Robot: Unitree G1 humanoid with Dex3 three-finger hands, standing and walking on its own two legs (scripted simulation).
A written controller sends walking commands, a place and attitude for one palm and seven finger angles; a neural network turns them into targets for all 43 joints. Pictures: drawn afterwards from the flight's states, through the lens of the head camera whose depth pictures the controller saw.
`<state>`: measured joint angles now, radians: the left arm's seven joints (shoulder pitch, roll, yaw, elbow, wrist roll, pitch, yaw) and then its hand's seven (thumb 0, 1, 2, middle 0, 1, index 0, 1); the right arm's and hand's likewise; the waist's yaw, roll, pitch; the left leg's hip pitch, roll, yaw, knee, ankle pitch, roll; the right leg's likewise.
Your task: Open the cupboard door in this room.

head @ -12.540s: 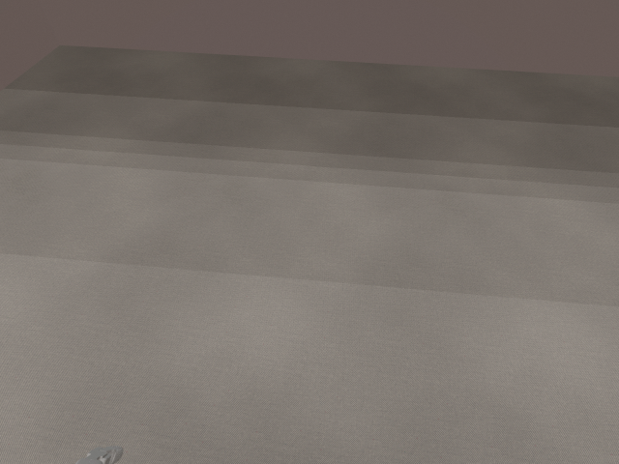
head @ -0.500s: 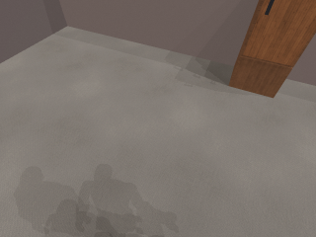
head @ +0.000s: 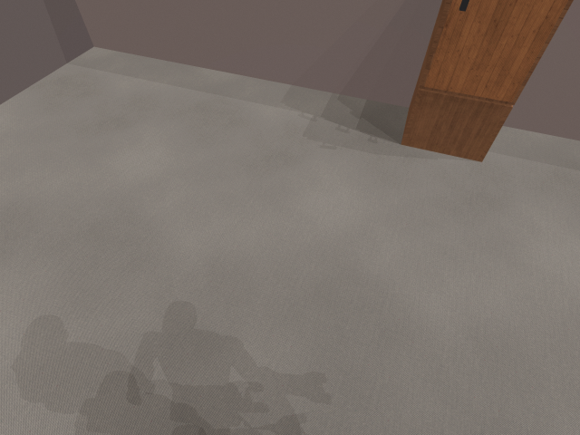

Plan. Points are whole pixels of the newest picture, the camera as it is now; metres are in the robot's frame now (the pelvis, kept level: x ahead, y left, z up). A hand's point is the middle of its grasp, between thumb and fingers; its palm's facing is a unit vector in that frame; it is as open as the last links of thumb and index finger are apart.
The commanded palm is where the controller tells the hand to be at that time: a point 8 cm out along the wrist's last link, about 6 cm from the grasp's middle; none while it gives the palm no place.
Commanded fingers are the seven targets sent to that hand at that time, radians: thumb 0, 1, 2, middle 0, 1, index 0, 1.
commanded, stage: turn or walk to find it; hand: left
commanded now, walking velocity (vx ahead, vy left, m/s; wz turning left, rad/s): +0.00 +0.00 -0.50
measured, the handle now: out of the picture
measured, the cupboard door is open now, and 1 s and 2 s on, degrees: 0 0 0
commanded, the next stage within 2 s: stand and wait in 0.48 s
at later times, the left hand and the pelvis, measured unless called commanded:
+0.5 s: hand out of the picture +0.03 +0.17 -0.18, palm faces +0.08 -0.97 -0.22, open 7.4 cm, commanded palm none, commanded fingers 0.00 0.90 0.90 -0.20 -0.30 -0.20 -0.30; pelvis -0.01 -0.02 -0.01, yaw +5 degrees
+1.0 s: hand out of the picture -0.07 +0.15 -0.18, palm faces +0.14 -0.97 -0.20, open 7.4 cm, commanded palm none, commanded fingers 0.00 0.90 0.90 -0.20 -0.30 -0.20 -0.30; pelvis -0.03 -0.03 +0.00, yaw +6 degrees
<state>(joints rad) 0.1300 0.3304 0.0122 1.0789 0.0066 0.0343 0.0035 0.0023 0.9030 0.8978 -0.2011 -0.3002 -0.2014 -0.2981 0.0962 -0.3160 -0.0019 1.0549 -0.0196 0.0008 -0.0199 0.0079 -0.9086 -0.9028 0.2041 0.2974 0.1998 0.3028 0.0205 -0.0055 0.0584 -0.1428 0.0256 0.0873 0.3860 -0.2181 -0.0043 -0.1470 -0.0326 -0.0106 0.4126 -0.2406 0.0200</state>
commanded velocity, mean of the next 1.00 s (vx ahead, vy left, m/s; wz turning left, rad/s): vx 0.00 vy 0.00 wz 0.14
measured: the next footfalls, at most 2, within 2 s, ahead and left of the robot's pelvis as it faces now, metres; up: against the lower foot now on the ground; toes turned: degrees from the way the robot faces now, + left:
left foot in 0.52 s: +0.01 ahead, +0.11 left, +0.00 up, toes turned +9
